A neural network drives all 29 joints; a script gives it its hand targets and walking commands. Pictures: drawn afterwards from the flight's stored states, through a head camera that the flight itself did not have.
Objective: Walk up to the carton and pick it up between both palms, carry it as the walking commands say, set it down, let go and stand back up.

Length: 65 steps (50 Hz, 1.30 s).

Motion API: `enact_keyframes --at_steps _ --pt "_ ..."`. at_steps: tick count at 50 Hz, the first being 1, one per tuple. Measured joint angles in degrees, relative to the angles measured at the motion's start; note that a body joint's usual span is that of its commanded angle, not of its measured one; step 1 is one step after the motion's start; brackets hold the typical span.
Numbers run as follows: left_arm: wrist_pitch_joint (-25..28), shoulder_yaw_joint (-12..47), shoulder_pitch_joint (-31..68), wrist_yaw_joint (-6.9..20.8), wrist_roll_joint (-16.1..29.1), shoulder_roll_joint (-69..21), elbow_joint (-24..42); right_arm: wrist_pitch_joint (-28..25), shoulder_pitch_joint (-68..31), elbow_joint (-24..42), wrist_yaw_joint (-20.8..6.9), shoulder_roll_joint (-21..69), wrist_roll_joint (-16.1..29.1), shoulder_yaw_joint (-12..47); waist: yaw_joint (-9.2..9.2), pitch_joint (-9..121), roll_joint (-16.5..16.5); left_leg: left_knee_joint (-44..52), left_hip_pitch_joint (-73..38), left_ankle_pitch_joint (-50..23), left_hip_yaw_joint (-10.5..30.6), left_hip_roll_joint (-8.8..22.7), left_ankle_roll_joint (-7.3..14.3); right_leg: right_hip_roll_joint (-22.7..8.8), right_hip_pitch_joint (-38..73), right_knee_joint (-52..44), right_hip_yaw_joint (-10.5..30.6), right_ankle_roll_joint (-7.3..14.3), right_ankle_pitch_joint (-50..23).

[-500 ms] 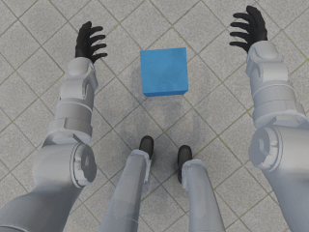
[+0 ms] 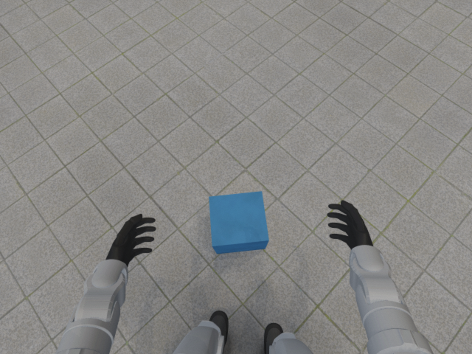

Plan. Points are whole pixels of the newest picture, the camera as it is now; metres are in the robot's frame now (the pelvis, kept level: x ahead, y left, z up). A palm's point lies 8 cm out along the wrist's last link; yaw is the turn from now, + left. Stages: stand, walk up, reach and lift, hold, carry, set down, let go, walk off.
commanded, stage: let go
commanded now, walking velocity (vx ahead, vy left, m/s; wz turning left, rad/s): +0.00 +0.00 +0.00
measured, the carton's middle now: (238, 224) +0.47 +0.05 -0.66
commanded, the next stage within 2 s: stand in 0.72 s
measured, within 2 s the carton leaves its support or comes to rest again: neither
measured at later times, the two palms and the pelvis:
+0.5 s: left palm (108, 330) +0.15 +0.22 -0.06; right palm (422, 351) +0.16 -0.25 -0.05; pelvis +0.00 -0.02 +0.02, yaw +2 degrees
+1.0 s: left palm (73, 337) +0.13 +0.28 -0.08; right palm out of the picture +0.14 -0.28 -0.06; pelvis +0.02 +0.00 +0.02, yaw +1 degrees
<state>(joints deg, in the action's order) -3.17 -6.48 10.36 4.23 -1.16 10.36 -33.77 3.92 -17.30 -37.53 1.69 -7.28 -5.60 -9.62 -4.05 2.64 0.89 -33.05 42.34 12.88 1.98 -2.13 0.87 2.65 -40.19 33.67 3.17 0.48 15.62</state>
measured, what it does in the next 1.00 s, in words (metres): stands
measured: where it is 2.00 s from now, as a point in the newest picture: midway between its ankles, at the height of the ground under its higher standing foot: outside the picture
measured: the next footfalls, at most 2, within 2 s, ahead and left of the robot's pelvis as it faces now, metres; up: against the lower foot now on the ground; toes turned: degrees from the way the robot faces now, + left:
none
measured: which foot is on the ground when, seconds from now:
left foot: down 0.00-1.00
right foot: down 0.00-1.00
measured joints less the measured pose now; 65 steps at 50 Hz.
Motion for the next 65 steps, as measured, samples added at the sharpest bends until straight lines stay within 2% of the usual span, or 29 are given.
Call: enact_keyframes --at_steps 6,15,22,26,37,40,44,47,54,65 --pt "1.6 2.2 -12.5 -0.2 0.3 -0.7 3.9 -2.4 12.6 2.5 -1.6 -0.9 2.0 2.4 1.46 -1.5 0.4 5.5 -12.4 -1.0 0.9 -0.1 -0.4 -0.3 12.5 -5.2 -0.8 0.8 -0.6" --pt "0.6 4.0 -24.7 0.2 2.5 1.0 8.2 -1.6 28.0 9.0 -3.4 -4.1 4.9 6.4 2.92 -5.9 -0.1 8.2 -27.2 -0.4 1.8 0.1 -0.9 -0.3 27.3 -7.7 -1.6 1.6 0.4" --pt "-3.5 3.9 -25.7 0.5 1.3 2.5 9.4 2.0 31.1 12.2 -5.2 -4.4 5.6 7.4 4.87 -9.6 -1.5 7.5 -33.9 0.6 2.4 0.4 -1.3 0.1 34.7 -8.1 -2.4 2.1 0.9" --pt "-5.0 3.7 -24.3 0.3 0.3 2.2 9.1 3.4 31.1 13.0 -5.8 -4.2 5.5 7.7 5.35 -10.5 -1.7 7.3 -35.7 0.8 2.0 0.5 -1.2 0.1 36.4 -7.7 -2.1 2.0 1.0" --pt "-10.1 4.7 -23.1 -1.5 -0.4 2.3 10.0 3.5 31.0 11.4 -5.5 -3.9 5.3 7.8 4.37 -11.0 -1.2 6.1 -37.2 1.6 0.6 0.2 -0.5 -0.3 37.5 -6.5 -1.0 1.2 1.6" --pt "-6.4 4.8 -22.5 -2.3 2.1 3.5 4.4 1.6 31.1 7.0 -4.1 -4.6 5.0 6.9 4.20 -7.1 -1.4 4.7 -34.4 2.3 0.9 -0.1 -0.3 -0.6 35.1 -5.3 -1.4 0.9 2.3" --pt "-0.5 3.4 -23.2 -3.6 0.9 5.1 -2.6 -1.4 31.3 1.1 -2.6 -6.8 4.3 5.8 3.83 -2.7 -1.9 3.6 -32.6 3.4 0.6 0.0 0.0 -0.5 33.4 -4.8 -1.1 0.9 3.0" --pt "2.0 2.5 -24.1 -3.8 0.2 6.0 -6.2 -3.6 31.6 -1.3 -2.2 -8.3 4.2 5.0 4.07 -1.3 -2.1 3.6 -32.2 3.7 0.4 0.0 0.2 -0.4 33.1 -5.2 -0.9 0.7 3.0" --pt "3.8 2.0 -24.8 -4.7 0.4 7.4 -11.4 -5.3 32.2 -5.4 -1.2 -9.8 4.4 4.6 4.55 -1.0 -2.3 4.4 -32.3 3.7 0.2 0.0 0.5 -0.6 33.4 -6.7 -0.6 0.3 2.6" --pt "3.6 3.4 -23.7 -5.4 0.5 5.9 -15.3 -5.3 32.5 -10.2 -0.3 -7.2 4.6 7.0 4.44 -1.5 -1.5 4.9 -32.5 2.8 0.6 -0.4 0.8 -1.0 34.0 -7.4 -0.9 -0.1 1.8"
